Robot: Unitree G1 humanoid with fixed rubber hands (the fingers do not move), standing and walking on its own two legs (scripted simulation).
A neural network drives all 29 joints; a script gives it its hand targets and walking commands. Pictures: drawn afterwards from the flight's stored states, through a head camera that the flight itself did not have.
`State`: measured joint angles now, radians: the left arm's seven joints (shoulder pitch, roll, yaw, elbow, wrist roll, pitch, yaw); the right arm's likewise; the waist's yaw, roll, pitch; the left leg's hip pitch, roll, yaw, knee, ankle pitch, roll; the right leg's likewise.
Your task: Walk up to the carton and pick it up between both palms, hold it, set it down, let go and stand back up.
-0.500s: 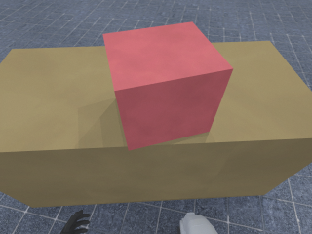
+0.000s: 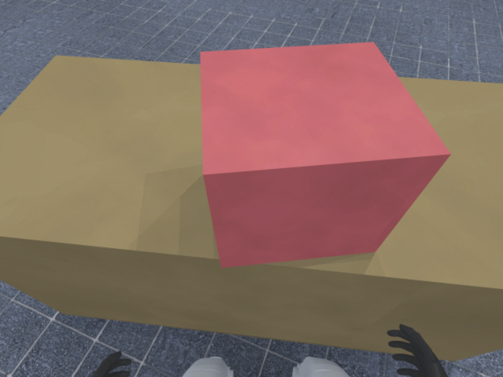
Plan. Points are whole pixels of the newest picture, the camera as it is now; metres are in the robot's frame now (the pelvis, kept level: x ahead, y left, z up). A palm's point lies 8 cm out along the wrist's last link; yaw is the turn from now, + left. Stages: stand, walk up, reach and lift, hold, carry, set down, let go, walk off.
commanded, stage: walk up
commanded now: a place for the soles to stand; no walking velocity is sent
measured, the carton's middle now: (294, 159) +0.45 -0.05 +0.06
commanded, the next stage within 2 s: none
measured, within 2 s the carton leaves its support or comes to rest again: neither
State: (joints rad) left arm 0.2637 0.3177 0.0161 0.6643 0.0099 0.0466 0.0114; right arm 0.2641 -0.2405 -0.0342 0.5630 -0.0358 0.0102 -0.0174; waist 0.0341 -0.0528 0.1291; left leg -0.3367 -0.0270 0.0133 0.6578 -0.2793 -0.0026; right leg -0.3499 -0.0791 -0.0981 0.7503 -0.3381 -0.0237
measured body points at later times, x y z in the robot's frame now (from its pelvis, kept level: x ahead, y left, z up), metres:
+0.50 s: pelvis -0.03 -0.02 +0.01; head -0.02 -0.03 +0.46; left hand +0.07 +0.25 -0.09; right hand +0.07 -0.29 -0.10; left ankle +0.02 +0.13 -0.72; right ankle -0.04 -0.15 -0.71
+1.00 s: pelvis -0.02 +0.00 +0.01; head -0.01 +0.00 +0.46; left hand +0.12 +0.25 -0.08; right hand +0.08 -0.28 -0.09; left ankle +0.02 +0.13 -0.71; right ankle -0.04 -0.15 -0.71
